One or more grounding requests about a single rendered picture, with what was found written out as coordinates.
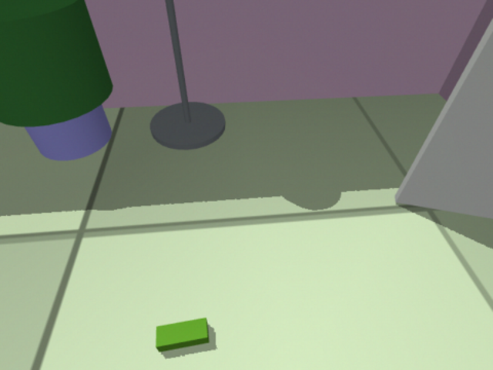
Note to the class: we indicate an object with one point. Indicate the coat stand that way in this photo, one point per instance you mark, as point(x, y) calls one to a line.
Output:
point(185, 125)

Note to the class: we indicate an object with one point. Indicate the carton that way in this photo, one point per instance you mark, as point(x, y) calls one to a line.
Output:
point(182, 334)

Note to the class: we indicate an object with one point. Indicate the potted plant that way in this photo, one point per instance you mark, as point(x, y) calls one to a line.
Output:
point(53, 77)

